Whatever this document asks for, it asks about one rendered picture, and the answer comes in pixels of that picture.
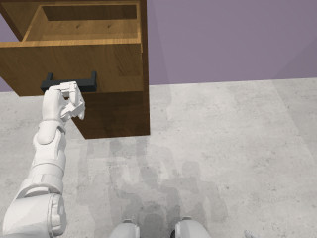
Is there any right robot shin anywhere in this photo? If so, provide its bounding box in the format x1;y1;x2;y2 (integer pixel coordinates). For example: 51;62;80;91
180;216;192;222

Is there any cabinet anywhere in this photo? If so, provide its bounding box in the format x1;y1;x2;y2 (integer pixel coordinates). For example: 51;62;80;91
0;0;151;140

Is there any handle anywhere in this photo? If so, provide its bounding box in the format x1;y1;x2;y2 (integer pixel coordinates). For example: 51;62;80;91
40;70;97;93

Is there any left robot shin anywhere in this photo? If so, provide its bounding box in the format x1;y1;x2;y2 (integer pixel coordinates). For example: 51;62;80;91
123;219;134;224

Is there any robot left hand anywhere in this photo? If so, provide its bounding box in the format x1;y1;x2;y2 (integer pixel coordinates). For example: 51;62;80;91
42;81;85;126

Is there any robot shin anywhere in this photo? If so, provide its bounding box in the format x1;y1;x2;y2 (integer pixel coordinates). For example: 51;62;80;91
123;219;134;224
180;216;192;222

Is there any drawer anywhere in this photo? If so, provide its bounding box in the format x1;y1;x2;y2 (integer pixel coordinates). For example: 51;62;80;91
0;3;144;97

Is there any robot left upper arm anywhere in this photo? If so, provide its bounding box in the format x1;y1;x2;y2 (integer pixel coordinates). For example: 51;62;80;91
0;193;67;238

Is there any robot left forearm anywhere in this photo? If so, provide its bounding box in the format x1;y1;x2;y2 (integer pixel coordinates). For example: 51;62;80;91
2;120;67;236

